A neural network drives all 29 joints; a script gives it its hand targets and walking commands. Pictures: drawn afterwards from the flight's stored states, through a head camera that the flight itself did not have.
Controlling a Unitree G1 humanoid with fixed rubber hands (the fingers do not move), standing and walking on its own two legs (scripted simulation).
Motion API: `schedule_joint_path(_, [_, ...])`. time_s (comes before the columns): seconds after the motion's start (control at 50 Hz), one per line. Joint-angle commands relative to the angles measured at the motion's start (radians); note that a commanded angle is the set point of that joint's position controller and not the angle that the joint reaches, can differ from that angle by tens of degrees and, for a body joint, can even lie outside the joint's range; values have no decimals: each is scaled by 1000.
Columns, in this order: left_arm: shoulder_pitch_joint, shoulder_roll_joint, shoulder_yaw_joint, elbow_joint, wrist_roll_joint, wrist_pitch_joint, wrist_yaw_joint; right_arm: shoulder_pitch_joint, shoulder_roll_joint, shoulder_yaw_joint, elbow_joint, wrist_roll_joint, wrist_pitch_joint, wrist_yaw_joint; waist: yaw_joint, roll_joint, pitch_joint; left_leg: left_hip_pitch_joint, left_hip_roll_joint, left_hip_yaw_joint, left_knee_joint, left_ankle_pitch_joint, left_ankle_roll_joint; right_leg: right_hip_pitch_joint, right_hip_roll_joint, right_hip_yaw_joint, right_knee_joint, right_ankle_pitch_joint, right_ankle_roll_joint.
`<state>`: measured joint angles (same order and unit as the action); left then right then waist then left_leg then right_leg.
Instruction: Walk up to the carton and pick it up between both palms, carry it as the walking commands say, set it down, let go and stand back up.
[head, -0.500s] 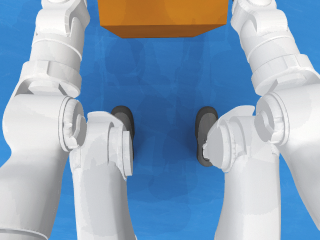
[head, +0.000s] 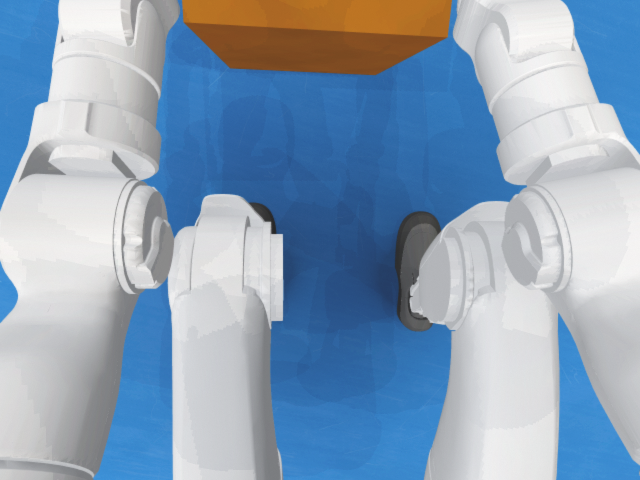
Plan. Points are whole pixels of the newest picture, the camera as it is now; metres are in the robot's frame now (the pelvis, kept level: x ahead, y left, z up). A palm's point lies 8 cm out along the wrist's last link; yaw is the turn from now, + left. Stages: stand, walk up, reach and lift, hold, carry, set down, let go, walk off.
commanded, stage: reach and lift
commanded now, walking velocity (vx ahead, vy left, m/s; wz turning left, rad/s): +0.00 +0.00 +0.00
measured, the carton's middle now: out of the picture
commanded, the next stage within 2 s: none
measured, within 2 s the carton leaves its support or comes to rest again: neither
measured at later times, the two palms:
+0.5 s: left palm out of the picture +0.55 +0.20 -0.07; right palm out of the picture +0.54 -0.09 -0.10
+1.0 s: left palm out of the picture +0.53 +0.20 +0.00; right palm out of the picture +0.52 -0.09 -0.03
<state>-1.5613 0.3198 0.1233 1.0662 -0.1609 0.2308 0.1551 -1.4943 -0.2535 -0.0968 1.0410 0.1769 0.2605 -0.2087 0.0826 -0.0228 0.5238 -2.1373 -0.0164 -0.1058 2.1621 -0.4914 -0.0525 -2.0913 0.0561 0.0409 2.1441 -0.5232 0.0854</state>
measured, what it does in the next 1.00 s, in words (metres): rises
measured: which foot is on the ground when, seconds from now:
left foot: down 0.00-1.00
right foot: down 0.00-1.00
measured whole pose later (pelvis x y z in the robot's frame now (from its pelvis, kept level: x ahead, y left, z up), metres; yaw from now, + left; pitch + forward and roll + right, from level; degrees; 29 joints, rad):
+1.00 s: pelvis -0.01 -0.01 +0.07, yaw +2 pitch +20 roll -2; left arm -1.49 0.25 0.24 0.88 -0.05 0.39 0.11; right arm -1.29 -0.13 -0.30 0.66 0.02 0.47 -0.21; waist 0.06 -0.02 0.52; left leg -1.82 -0.03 -0.11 1.93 -0.46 -0.06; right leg -1.78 0.06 0.04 1.94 -0.51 0.07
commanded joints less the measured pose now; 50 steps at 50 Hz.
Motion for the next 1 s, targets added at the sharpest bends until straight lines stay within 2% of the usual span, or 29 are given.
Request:
schedule_joint_path(0.0, [-639, -1213, -275, -387, -42, 27, -346, -876, 1078, 194, -541, 36, -67, 297, -43, 99, -2172, 906, -92, 200, -217, 279, 24, 594, 122, -211, -154, 186, -66])
schedule_joint_path(0.04, [-652, -1243, -287, -384, -58, 40, -345, -876, 1079, 201, -572, 19, -54, 297, -71, 56, -2199, 921, -96, 203, -219, 261, 16, 643, 119, -210, -178, 182, -71])
schedule_joint_path(0.08, [-631, -1230, -258, -411, -28, 54, -345, -921, 1107, 194, -600, 62, -47, 305, -14, 98, -2230, 922, -96, 209, -242, 253, 22, 650, 124, -205, -188, 173, -66])
schedule_joint_path(0.1, [-560, -1254, -227, -345, -9, 60, -342, -899, 1106, 183, -591, 37, -47, 301, -35, 66, -2149, 910, -93, 196, -254, 239, 26, 612, 130, -206, -202, 151, -65])
schedule_joint_path(0.14, [-524, -1230, -158, -239, 50, 71, -353, -873, 1147, 159, -482, 4, -28, 316, -8, 46, -1945, 788, -91, 213, -268, 133, 32, 567, 117, -189, -241, 50, -56])
schedule_joint_path(0.16, [-501, -1262, -159, -236, 46, 79, -355, -933, 1117, 180, -564, 6, -32, 315, 7, 45, -2035, 813, -93, 210, -260, 169, 33, 603, 119, -191, -224, 89, -62])
schedule_joint_path(0.18, [-552, -1252, -197, -337, 14, 71, -347, -941, 1127, 204, -655, 29, -33, 314, 9, 52, -2194, 907, -97, 218, -238, 245, 28, 657, 126, -187, -218, 159, -64])
schedule_joint_path(0.2, [-551, -1250, -176, -290, 34, 81, -356, -942, 1126, 187, -592, 7, -24, 316, 1, 48, -2122, 845, -97, 216, -253, 199, 25, 632, 121, -195, -223, 121, -56])
schedule_joint_path(0.22, [-545, -1292, -183, -349, 18, 78, -350, -934, 1139, 198, -646, 15, -29, 309, -13, 23, -2233, 909, -111, 205, -257, 262, 33, 695, 130, -200, -224, 170, -54])
schedule_joint_path(0.26, [-547, -1249, -173, -334, 18, 79, -353, -925, 1156, 205, -622, 19, -15, 310, 10, 19, -2234, 868, -102, 222, -255, 243, 36, 720, 130, -186, -236, 162, -46])
schedule_joint_path(0.3, [-533, -1296, -180, -346, 12, 81, -349, -880, 1169, 198, -598, 12, -13, 311, -6, 24, -2237, 875, -109, 213, -260, 253, 28, 705, 124, -191, -238, 167, -51])
schedule_joint_path(0.36, [-521, -1306, -199, -338, 7, 97, -347, -950, 1172, 226, -661, 34, -12, 306, 14, 65, -2324, 944, -112, 213, -258, 326, 27, 723, 131, -190, -229, 215, -48])
schedule_joint_path(0.4, [-539, -1316, -221, -411, -17, 104, -346, -964, 1165, 257, -740, 28, 3, 301, -12, 24, -2391, 956, -120, 209, -273, 320, 33, 784, 132, -188, -244, 220, -48])
schedule_joint_path(0.42, [-460, -1340, -207, -350, 7, 114, -348, -939, 1193, 254, -716, 29, 4, 300, 12, 25, -2375, 956, -117, 217, -284, 305, 33, 801, 135, -187, -256, 210, -48])
schedule_joint_path(0.46, [-452, -1375, -204, -368, -9, 127, -355, -957, 1186, 264, -758, 22, 21, 299, -9, 12, -2435, 986, -129, 225, -280, 299, 33, 849, 131, -186, -275, 197, -46])
schedule_joint_path(0.48, [-429, -1366, -190, -355, 4, 130, -358, -892, 1187, 241, -724, 7, 28, 301, 2, 19, -2392, 947, -124, 226, -304, 284, 31, 813, 135, -187, -291, 181, -52])
schedule_joint_path(0.52, [-438, -1396, -197, -349, 7, 141, -349, -935, 1158, 231, -755, -1, 28, 305, -34, 34, -2378, 985, -124, 206, -318, 266, 31, 762, 135, -202, -287, 167, -55])
schedule_joint_path(0.56, [-417, -1391, -180, -359, 30, 146, -343, -908, 1195, 226, -737, 5, 38, 318, 2, 49, -2358, 987, -127, 212, -338, 246, 29, 761, 138, -181, -317, 157, -60])
schedule_joint_path(0.62, [-430, -1420, -191, -355, 30, 158, -346, -892, 1234, 239, -724, -17, 58, 321, -25, 19, -2391, 976, -131, 208, -346, 248, 35, 771, 136, -183, -340, 146, -56])
schedule_joint_path(0.66, [-381, -1431, -154, -322, 49, 171, -354, -890, 1222, 232, -712, -16, 65, 328, -8, 30, -2349, 980, -137, 219, -371, 229, 28, 792, 129, -180, -366, 115, -48])
schedule_joint_path(0.68, [-367, -1419, -135, -251, 64, 178, -353, -901, 1173, 198, -709, -56, 66, 329, -36, 21, -2284, 972, -133, 190, -372, 194, 34, 698, 127, -195, -343, 76, -55])
schedule_joint_path(0.72, [-406, -1429, -201, -342, 39, 182, -346, -904, 1169, 233, -766, -27, 65, 331, -51, 71, -2432, 1082, -134, 188, -374, 252, 24, 754, 131, -181, -370, 128, -61])
schedule_joint_path(0.76, [-347, -1450, -185, -331, 51, 190, -340, -908, 1179, 259, -817, -29, 72, 326, -45, 49, -2480, 1092, -140, 190, -390, 262, 31, 815, 134, -185, -375, 137, -55])
schedule_joint_path(0.78, [-399, -1394, -150, -309, 74, 187, -342, -915, 1197, 237, -742, -31, 82, 326, -9, 52, -2381, 1058, -140, 187, -400, 204, 37, 752, 128, -178, -383, 74, -50])
schedule_joint_path(0.8, [-418, -1417, -192, -371, 56, 191, -339, -899, 1189, 240, -757, -26, 82, 331, -22, 70, -2431, 1062, -144, 217, -402, 205, 24, 812, 127, -164, -416, 85, -55])
schedule_joint_path(0.88, [-451, -1470, -233, -423, 17, 195, -341, -831, 1213, 240, -731, -38, 101, 333, -94, 80, -2497, 1156, -141, 187, -435, 250, 12, 834, 131, -184, -420, 141, -58])
schedule_joint_path(0.92, [-398, -1473, -270, -423, 14, 205, -335, -878, 1195, 273, -832, -15, 92, 330, -66, 86, -2603, 1212, -145, 196, -429, 300, 9, 885, 135, -175, -440, 185, -61])
schedule_joint_path(0.96, [-310, -1473, -215, -340, 52, 216, -334, -872, 1197, 298, -824, -14, 95, 335, -23, 81, -2521, 1182, -151, 203, -441, 314, 15, 882, 132, -159, -460, 161, -49])
schedule_joint_path(0.98, [-379, -1495, -265, -411, 13, 210, -331, -828, 1206, 284, -793, -31, 107, 338, -74, 60, -2543, 1203, -146, 186, -455, 304, 8, 898, 132, -158, -469, 178, -62])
